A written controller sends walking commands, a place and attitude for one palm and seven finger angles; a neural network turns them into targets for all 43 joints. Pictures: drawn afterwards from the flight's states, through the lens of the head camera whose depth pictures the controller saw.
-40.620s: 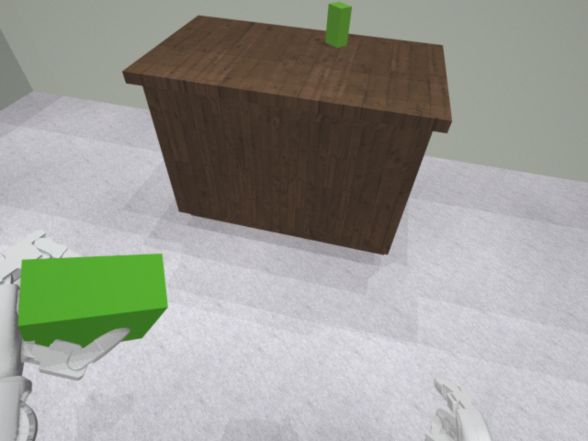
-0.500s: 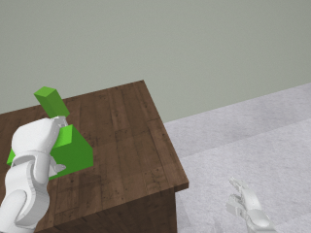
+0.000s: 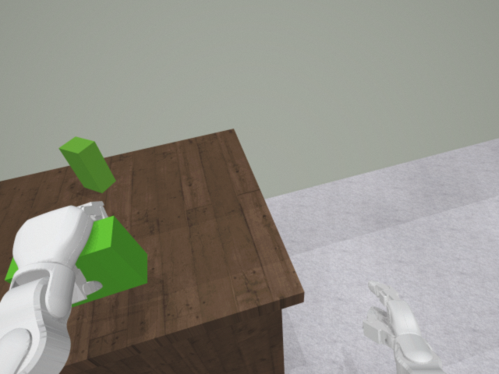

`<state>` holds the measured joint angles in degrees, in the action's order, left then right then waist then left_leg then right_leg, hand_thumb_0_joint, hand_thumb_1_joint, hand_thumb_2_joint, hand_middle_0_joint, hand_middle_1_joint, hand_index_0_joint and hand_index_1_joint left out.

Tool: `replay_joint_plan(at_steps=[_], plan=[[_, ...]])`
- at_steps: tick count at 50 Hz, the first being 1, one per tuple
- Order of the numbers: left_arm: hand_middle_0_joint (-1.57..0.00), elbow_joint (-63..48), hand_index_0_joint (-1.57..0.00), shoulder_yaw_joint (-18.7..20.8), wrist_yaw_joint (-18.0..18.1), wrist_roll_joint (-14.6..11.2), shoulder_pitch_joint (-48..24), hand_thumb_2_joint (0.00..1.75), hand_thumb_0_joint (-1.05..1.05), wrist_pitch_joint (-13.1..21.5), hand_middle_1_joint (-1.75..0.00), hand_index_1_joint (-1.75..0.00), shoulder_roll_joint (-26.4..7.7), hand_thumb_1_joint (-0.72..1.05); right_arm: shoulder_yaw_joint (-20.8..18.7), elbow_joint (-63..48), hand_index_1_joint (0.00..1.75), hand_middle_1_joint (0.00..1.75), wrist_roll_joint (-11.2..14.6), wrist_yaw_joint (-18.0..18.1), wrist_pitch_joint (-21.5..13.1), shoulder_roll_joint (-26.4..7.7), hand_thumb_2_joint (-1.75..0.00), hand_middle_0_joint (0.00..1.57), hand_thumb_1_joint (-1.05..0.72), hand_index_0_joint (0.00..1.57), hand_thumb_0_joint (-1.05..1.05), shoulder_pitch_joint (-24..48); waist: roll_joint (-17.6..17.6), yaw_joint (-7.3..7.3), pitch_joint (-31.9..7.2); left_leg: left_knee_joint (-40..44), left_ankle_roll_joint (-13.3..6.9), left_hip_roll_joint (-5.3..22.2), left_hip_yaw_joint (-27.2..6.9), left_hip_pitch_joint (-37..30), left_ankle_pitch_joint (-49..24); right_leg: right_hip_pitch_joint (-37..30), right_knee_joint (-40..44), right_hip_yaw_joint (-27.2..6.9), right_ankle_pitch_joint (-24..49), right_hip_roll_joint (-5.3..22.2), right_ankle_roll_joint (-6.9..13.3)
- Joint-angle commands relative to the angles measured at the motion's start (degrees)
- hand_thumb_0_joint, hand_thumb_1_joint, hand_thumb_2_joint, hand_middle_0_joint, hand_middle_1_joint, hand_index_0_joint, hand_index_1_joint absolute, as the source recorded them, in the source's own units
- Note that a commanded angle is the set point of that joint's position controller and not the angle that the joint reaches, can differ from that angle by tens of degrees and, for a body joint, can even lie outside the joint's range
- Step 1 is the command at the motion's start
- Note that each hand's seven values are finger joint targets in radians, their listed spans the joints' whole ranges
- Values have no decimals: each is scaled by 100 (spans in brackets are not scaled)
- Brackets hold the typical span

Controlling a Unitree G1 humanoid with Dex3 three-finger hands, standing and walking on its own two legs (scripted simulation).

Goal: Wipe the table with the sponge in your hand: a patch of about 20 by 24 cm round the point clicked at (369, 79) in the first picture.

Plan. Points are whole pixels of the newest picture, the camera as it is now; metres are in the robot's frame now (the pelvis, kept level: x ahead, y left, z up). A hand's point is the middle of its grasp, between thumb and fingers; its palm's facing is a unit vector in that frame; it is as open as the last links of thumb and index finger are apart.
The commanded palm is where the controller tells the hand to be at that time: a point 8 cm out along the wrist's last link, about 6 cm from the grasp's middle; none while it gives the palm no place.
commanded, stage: bring the sponge back beside the body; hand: left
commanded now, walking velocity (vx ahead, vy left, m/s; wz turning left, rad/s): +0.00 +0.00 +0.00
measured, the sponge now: (92, 270) +0.21 +0.29 +0.09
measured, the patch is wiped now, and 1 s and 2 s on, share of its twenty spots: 1.00 1.00 1.00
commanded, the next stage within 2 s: step back with the hand held close in 0.80 s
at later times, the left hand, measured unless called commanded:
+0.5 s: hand (73, 270) +0.19 +0.28 +0.13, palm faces +0.09 -0.10 -0.99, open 9.4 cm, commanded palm +0.16 +0.28 +0.20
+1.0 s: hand (90, 259) +0.21 +0.26 +0.14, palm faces +0.23 -0.58 -0.78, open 9.4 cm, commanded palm +0.16 +0.28 +0.19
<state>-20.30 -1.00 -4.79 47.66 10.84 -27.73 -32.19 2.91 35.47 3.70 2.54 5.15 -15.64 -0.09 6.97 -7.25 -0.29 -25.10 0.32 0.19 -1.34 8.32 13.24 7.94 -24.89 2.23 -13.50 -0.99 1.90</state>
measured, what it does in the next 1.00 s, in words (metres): stands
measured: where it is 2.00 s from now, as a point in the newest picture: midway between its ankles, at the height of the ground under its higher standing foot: outside the picture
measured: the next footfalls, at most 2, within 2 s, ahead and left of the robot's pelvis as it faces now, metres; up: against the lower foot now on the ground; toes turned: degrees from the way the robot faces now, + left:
left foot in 2.00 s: -0.03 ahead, +0.15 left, +0.00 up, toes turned +1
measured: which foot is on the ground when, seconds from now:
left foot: down 0.00-1.00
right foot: down 0.00-1.00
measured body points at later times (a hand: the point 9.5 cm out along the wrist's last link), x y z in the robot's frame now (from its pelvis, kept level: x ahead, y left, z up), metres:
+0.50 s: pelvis +0.00 +0.00 +0.00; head -0.02 -0.04 +0.45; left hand +0.18 +0.29 +0.18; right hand +0.26 -0.19 -0.07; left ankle +0.01 +0.13 -0.74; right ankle +0.00 -0.10 -0.74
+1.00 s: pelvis +0.00 +0.00 +0.00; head -0.01 -0.04 +0.45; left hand +0.19 +0.29 +0.18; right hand +0.25 -0.19 -0.06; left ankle +0.01 +0.13 -0.74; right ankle +0.00 -0.10 -0.74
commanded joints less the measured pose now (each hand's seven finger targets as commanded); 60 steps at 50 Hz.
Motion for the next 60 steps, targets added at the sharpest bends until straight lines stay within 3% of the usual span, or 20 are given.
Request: replay_joint_plan(at_steps=[1,4,10,23,24,28,29,31,34,43,45,46,47,48,49,50,52,54,55,60], plan=[[-120,-1370,-120,1030,336,261,-901,130,0,229,-160,-160,-1361,10,-201,-1079,30,30,-15,-1,-361,-507,-90,20,-90,20,0,1270,-198,-63,-1076,196,-293,-153,-231,-147,-1249,-396,346,-480,952,-2,167],[-120,-1354,-120,1134,393,254,-817,130,0,174,-160,-160,-1426,10,-207,-1075,30,30,-14,-6,-328,-532,-90,20,-90,20,0,1349,-210,-53,-822,237,-274,-147,-265,-74,-1130,-270,429,-633,828,-43,201],[-120,-1491,-120,894,445,189,-653,130,0,146,-160,-160,-1137,10,-222,-1124,30,30,11,-12,-357,-496,-90,20,-90,20,0,1312,-249,-24,-830,256,-281,-140,-224,-77,-1026,-295,402,-516,655,-16,160],[-120,-1629,-120,1064,502,189,-283,130,0,211,-160,-160,-1249,10,-233,-1098,30,30,-24,-8,-349,-510,-90,20,-90,20,0,1238,-331,-59,-734,237,-289,-111,-244,-96,-1010,-228,451,-532,625,-9,145],[-120,-1742,-120,1046,493,220,-396,130,0,182,-160,-160,-1266,10,-216,-1127,30,30,-14,-2,-381,-516,-90,20,-90,20,0,1365,-105,-39,-654,286,-272,-107,-290,-73,-919,-171,483,-644,478,-75,199],[-120,-1562,-120,977,500,184,-341,130,0,210,-160,-160,-1171,10,-232,-1078,30,30,-13,11,-378,-506,-90,20,-90,20,0,1256,-293,-46,-685,284,-285,-111,-259,-91,-940,-208,474,-485,520,-20,146],[-120,-1728,-120,996,479,222,-403,130,0,187,-160,-160,-1225,10,-209,-1123,30,30,-18,20,-415,-509,-90,20,-90,20,0,1394,-38,-51,-667,307,-286,-118,-292,-109,-904,-181,502,-621,465,-75,199],[-120,-1538,-120,977,479,181,-294,130,0,205,-160,-160,-1178,10,-215,-1080,30,30,-9,18,-420,-502,-90,20,-90,20,0,1244,-335,-33,-677,288,-280,-105,-261,-62,-874,-201,488,-503,401,-35,147],[-120,-1777,-120,1059,473,233,-360,130,0,196,-160,-160,-1291,10,-209,-1122,30,30,-29,18,-427,-519,-90,20,-90,20,0,1392,-27,-62,-726,287,-282,-122,-296,-82,-943,-243,480,-658,531,-72,212],[-120,-1555,-120,1060,505,148,-216,130,0,175,-160,-160,-1211,10,-231,-1075,30,30,-18,-12,-362,-520,-90,20,-90,20,0,1232,-352,-47,-712,241,-272,-111,-239,-59,-1033,-266,456,-553,708,-9,151],[-120,-1721,-120,976,499,168,-268,130,0,166,-160,-160,-1145,10,-224,-1123,30,30,-11,-13,-393,-506,-90,20,-90,20,0,1253,-162,-32,-801,234,-273,-118,-233,-66,-1072,-327,402,-543,710,-29,172],[-120,-922,-120,921,495,245,-139,130,0,92,-160,-160,-1047,10,-218,-986,30,30,-22,16,-354,-549,-90,20,-90,20,0,1153,-499,22,-492,232,-254,-102,-203,51,-986,-117,451,-502,627,-55,161],[-120,-2556,-120,2354,737,-4850,-1410,130,0,1563,-160,-160,-228,10,-317,-2149,30,30,-9,38,-404,-310,-90,20,-90,20,0,171,-1280,628,376,-337,-336,-32,-225,110,-106,1066,839,-989,1335,186,83],[-120,-1068,-120,2517,856,-4804,53,130,0,2016,-160,-160,-779,10,-142,-1610,30,30,-171,57,-449,-346,-90,20,-90,20,0,-214,-1777,472,-41,-522,-368,-20,-258,70,-56,1043,718,-790,1148,387,97],[-120,-1490,-120,2804,957,-5023,330,130,0,2401,-160,-160,-701,10,-261,-1633,30,30,-125,98,-464,-381,-90,20,-90,20,0,-514,-1818,452,-307,-718,-323,-32,-291,-21,-126,1016,722,-940,1235,660,75],[-120,-1849,-120,2525,1001,-5154,516,130,0,2663,-160,-160,-316,10,-267,-1598,30,30,-87,122,-487,-276,-90,20,-90,20,0,-521,-1631,560,-719,-918,-298,99,-236,-23,-230,885,580,-904,1352,1028,93],[-120,-2447,-120,2617,1139,-5263,849,130,0,3030,-160,-160,-305,10,-319,-1490,30,30,-134,191,-528,-373,-90,20,-90,20,0,-582,-896,626,-1112,-975,-289,285,-275,96,-705,708,160,-795,1909,1271,140],[-120,-2758,-120,2897,1269,-5304,1168,130,0,3266,-160,-160,-466,10,-365,-1421,30,30,-179,231,-552,-491,-90,20,-90,20,0,-618,-153,628,-1218,-874,-307,488,-478,283,-1381,670,-270,-660,2054,1172,90],[-120,-2751,-120,2790,1287,-5293,1352,130,0,3348,-160,-160,-226,10,-378,-1423,30,30,-175,233,-548,-449,-90,20,-90,20,0,-633,24,647,-1268,-813,-341,594,-613,453,-1585,626,-449,-529,1959,1066,44],[-120,-2615,-120,2979,1350,-5279,1605,130,0,3535,-160,-160,-209,10,-482,-1384,30,30,-170,230,-563,-462,-90,20,-90,20,0,-665,-219,652,-1261,-639,-358,783,-969,919,-1813,661,-791,-347,1227,732,-57]])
